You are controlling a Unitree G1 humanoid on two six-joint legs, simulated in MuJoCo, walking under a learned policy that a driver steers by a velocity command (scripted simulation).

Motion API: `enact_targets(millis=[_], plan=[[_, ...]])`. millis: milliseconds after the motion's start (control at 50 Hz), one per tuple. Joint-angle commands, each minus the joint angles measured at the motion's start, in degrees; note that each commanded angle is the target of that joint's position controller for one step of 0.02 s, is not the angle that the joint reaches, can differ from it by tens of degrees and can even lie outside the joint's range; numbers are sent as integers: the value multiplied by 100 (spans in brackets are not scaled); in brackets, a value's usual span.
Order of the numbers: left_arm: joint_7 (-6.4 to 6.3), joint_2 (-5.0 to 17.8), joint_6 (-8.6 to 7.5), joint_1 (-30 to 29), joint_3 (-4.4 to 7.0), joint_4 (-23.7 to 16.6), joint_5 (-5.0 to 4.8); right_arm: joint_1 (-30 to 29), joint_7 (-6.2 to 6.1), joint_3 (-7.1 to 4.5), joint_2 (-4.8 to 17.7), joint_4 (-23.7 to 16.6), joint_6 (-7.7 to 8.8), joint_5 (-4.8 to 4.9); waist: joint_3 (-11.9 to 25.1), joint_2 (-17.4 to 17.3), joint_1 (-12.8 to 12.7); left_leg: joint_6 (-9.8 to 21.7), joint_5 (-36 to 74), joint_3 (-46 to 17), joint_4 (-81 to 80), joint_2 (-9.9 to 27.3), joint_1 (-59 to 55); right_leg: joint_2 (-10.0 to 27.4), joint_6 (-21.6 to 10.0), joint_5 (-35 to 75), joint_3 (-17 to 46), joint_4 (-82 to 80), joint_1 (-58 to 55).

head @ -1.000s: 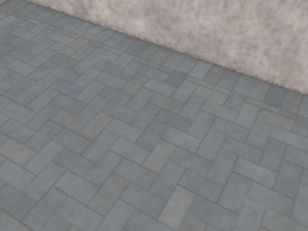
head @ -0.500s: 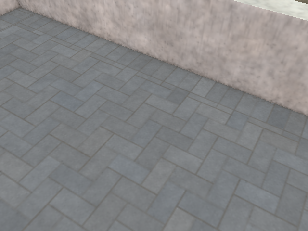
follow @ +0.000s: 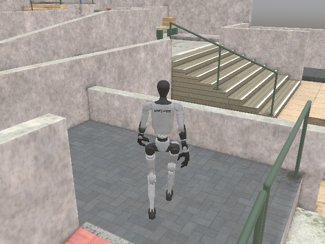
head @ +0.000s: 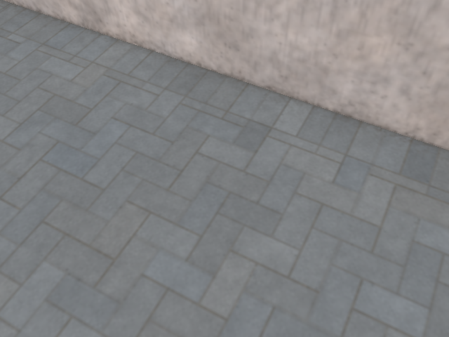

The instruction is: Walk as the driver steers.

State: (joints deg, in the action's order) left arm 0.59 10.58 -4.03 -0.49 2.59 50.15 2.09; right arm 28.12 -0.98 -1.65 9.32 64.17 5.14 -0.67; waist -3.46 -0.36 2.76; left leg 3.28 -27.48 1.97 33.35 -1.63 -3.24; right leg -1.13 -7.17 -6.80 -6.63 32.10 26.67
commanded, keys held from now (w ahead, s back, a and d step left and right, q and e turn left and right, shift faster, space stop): w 0.58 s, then w+e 0.04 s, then e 0.02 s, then q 0.36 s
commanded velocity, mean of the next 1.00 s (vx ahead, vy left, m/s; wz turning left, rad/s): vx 0.40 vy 0.00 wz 0.08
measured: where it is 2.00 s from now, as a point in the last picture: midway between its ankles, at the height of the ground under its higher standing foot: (196, 270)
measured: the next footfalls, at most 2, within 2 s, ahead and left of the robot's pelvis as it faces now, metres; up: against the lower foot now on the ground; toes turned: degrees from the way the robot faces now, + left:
left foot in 0.54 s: +0.47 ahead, +0.10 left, +0.00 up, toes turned +4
right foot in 1.02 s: +0.64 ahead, -0.07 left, +0.00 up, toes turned +7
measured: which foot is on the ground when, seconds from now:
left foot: up 0.00-0.52, down 0.54-1.00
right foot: down 0.00-0.56, up 0.58-1.00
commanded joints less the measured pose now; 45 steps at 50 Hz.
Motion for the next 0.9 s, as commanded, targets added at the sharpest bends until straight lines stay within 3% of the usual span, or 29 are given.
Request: enact_targets(millis=[20,40,60,100,120,160,200,300,440,480,500,520,540,560,580,600,620,640,660,700,740,820,900], plan=[[-41,1427,59,2573,437,503,-56,479,76,-141,572,-324,37,46,1883,790,-915,237,-46,-496,4542,-219,3760,2434,-1287,-2149,4937,-1858,-4300],[-35,1125,62,1788,347,386,-142,-190,88,-200,726,-549,20,-9,814,489,-601,292,559,-527,4527,212,4124,2227,-1057,-2528,3936,-1963,-3370],[-6,747,12,1395,247,315,-156,-582,117,-191,693,-659,50,-41,364,159,-506,297,1024,-499,4162,420,3954,1989,-885,-1925,3223,-2161,-2536],[-33,389,-80,1372,128,464,-147,-523,149,-178,456,-626,-54,-149,104,224,-147,220,1259,-486,3571,670,3308,1501,-542,-773,2199,-2328,-1628],[-47,322,-123,1519,95,548,-130,-426,177,-165,340,-584,-126,-174,129,262,-77,169,1272,-448,3417,690,3110,1403,-501,-410,1926,-2353,-1474],[-63,441,-194,1859,101,680,-120,-585,204,-167,300,-657,-219,-181,71,258,-31,81,1394,-326,3156,723,3241,1300,-534,95,1614,-2423,-1431],[-66,581,-206,2082,113,736,-124,-1118,226,-171,363,-859,-274,-178,-102,273,-83,-23,1771,-225,2747,820,3684,1249,-542,91,1443,-2601,-1508],[-69,545,-198,2661,54,841,-140,-2371,267,-126,372,-1275,-271,-93,-287,274,-387,-198,2675,28,1235,772,4100,1081,-397,920,1073,-2643,-2029],[-169,608,-168,3270,47,1093,-54,-3328,263,-90,420,-1649,-200,-58,-366,383,-647,32,2450,259,89,469,4097,1350,-438,2229,931,-2172,-3293],[-200,680,-156,3117,67,1103,-31,-3121,239,-124,482,-1645,-148,-52,-268,437,-460,221,2004,347,-182,279,3577,1404,-359,3291,814,-1734,-3430],[-206,742,-153,3024,84,1100,-29,-2723,202,-168,554,-1533,-119,-57,-57,500,-277,333,1783,430,-289,85,2975,1385,-284,4130,742,-1268,-3404],[-195,788,-137,2933,93,1102,-44,-1929,155,-237,658,-1276,-75,-72,338,442,64,469,1848,518,-584,-108,2038,1263,-195,4550,615,-392,-3277],[-180,741,-138,2834,69,1040,-91,-880,93,-343,897,-956,-13,-164,907,305,480,681,2008,182,-705,184,545,1058,-81,3784,459,820,-2467],[-112,338,-154,3023,-38,796,-288,35,26,-501,1489,-836,9,-315,1773,-595,604,1206,1288,-1938,-857,1808,-1258,492,168,1369,113,2859,-671],[-87,439,-155,3268,47,828,-323,-18,90,-537,1576,-815,-86,-183,2247,-1152,418,1732,1375,-4142,-1656,2662,-1709,-366,229,-2291,492,4384,501],[-114,692,-112,2781,131,753,-223,-715,115,-476,1350,-923,-122,-55,1406,-400,173,1508,1104,-3312,-1733,2398,-995,77,138,-1838,975,4590,969],[-92,571,-134,2390,105,649,-189,-1222,132,-370,956,-1018,-85,-28,731,-147,51,1316,1283,-2534,-1963,2205,-108,295,133,-1375,983,4328,971],[-93,424,-107,2297,101,670,-178,-1489,122,-281,668,-1024,-32,-51,273,-15,-156,1046,2155,-1879,-2146,1963,609,453,158,-1140,957,3961,701],[-85,394,-36,2290,121,650,-56,-1431,91,-210,494,-907,22,-20,109,-130,-312,923,3282,-1443,-2153,1722,1063,510,241,-1108,943,3681,381],[-56,201,95,2534,110,720,31,-1127,75,-136,382,-699,112,-8,202,-210,-511,898,5212,-886,-1977,1497,1320,452,395,-1152,789,3382,-53],[-45,160,158,2380,107,641,32,-1003,76,-142,592,-612,151,6,262,-291,-618,954,6200,-610,-1882,1319,1294,385,545,-941,613,2947,27],[-108,224,211,1475,46,294,-80,-960,59,-155,823,-650,22,-17,275,-487,-480,868,6525,-393,-1668,988,1334,264,727,-290,413,1612,9],[-225,400,238,956,33,67,-155,-614,35,-211,910,-651,-123,-36,421,-581,-224,869,6193,-759,-1321,1075,985,147,704,-74,477,1036,-44]])
Velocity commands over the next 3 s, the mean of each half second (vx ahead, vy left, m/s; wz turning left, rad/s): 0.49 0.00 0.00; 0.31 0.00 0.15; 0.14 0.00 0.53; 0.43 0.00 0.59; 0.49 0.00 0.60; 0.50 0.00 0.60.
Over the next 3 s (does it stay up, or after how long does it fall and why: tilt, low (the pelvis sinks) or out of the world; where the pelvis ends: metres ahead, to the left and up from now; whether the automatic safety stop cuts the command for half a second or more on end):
stays up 1.03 0.59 0.01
